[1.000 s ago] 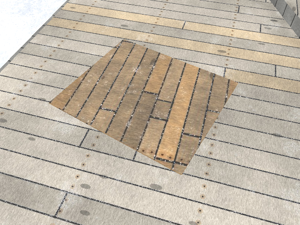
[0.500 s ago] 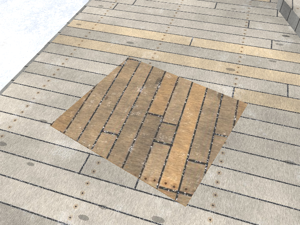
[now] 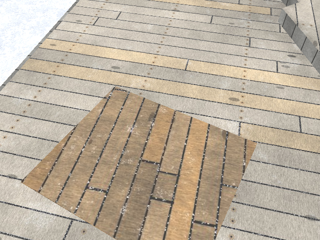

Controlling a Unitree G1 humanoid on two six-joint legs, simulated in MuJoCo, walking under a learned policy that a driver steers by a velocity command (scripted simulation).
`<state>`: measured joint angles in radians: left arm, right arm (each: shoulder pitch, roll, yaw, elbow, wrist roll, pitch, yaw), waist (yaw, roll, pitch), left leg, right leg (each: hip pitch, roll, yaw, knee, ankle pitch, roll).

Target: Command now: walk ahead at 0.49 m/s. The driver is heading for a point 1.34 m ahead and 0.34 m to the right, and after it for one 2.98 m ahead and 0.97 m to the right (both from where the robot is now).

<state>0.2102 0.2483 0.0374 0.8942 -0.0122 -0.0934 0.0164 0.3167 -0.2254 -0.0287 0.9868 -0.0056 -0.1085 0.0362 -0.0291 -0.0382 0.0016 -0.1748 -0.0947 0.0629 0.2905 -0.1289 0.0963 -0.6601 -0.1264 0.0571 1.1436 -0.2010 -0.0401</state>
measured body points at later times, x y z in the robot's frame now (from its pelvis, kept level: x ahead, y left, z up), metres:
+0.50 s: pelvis +0.28 -0.08 +0.00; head +0.29 -0.10 +0.45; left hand +0.33 +0.18 -0.12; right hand +0.36 -0.35 -0.14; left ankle +0.28 +0.08 -0.66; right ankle +0.30 -0.16 -0.74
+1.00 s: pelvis +0.55 -0.01 -0.01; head +0.58 +0.00 +0.44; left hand +0.58 +0.25 -0.16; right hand +0.67 -0.27 -0.13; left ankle +0.61 +0.07 -0.74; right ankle +0.45 -0.16 -0.65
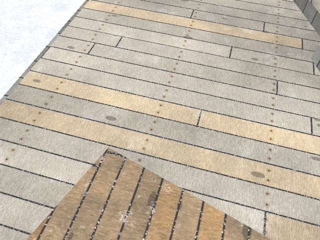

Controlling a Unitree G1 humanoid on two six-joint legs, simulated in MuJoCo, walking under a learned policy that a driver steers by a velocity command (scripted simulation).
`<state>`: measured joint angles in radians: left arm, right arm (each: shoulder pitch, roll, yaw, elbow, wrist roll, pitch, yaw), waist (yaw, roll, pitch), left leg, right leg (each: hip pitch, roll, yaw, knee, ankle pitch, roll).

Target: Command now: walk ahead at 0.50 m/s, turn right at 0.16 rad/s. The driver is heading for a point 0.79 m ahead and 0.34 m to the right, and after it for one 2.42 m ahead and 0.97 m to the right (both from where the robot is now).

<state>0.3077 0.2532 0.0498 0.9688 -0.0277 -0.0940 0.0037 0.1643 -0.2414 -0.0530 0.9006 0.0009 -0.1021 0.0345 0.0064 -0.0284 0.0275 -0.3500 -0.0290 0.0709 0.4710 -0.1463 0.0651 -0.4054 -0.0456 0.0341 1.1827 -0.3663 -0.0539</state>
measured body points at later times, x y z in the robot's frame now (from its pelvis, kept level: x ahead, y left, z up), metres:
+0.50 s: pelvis +0.27 -0.06 -0.02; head +0.31 -0.08 +0.43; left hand +0.50 +0.14 -0.12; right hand +0.23 -0.34 -0.16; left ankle +0.09 +0.09 -0.66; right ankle +0.35 -0.15 -0.74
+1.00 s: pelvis +0.46 -0.09 -0.01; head +0.49 -0.10 +0.44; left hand +0.72 +0.08 -0.11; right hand +0.48 -0.41 -0.09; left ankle +0.59 -0.04 -0.74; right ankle +0.34 -0.15 -0.68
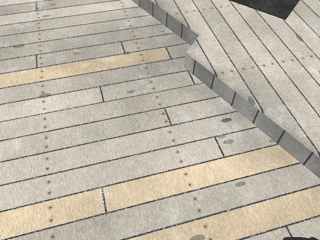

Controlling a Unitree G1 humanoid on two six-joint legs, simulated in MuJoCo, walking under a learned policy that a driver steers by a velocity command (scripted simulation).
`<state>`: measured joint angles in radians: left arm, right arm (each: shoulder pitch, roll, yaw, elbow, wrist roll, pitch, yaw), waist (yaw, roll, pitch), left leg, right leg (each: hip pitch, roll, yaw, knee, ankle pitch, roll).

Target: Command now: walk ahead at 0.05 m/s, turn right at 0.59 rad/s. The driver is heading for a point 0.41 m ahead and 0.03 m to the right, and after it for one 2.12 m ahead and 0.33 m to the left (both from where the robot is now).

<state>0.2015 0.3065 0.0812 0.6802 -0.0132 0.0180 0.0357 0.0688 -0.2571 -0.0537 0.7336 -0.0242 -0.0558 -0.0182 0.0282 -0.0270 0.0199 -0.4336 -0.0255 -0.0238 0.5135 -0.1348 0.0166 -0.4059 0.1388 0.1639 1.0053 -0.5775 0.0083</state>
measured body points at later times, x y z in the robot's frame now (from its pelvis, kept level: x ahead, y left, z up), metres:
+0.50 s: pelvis +0.09 -0.06 +0.02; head +0.09 -0.09 +0.47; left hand +0.19 +0.20 -0.08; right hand +0.18 -0.35 -0.10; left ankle +0.18 +0.09 -0.66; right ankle +0.01 -0.14 -0.73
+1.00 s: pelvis +0.31 -0.05 +0.00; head +0.37 -0.05 +0.45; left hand +0.47 +0.21 -0.10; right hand +0.43 -0.34 -0.10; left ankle +0.41 +0.02 -0.73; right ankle +0.28 -0.20 -0.65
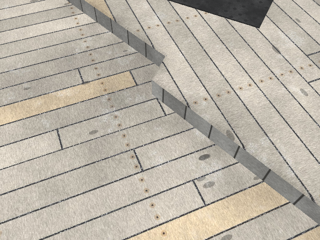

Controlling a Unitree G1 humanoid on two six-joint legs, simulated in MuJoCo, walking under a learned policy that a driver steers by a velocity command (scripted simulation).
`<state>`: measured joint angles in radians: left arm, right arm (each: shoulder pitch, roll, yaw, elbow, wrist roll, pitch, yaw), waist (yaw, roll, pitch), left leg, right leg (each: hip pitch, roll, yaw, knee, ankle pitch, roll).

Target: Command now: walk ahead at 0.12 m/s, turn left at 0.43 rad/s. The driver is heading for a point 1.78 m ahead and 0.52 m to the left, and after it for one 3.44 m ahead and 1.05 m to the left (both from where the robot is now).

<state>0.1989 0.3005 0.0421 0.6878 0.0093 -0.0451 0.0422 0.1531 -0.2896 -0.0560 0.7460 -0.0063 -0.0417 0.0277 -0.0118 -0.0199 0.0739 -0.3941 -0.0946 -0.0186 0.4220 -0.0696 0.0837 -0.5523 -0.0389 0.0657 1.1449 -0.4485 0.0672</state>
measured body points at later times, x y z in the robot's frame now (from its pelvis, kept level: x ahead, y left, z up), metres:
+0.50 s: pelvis +0.06 -0.04 +0.01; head +0.10 -0.05 +0.45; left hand +0.12 +0.27 -0.08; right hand +0.29 -0.27 -0.10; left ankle +0.02 +0.09 -0.67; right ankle +0.12 -0.16 -0.73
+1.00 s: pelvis +0.04 +0.00 +0.00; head +0.05 +0.02 +0.45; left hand +0.03 +0.30 -0.11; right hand +0.30 -0.14 -0.09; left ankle +0.01 +0.08 -0.73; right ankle +0.10 -0.14 -0.72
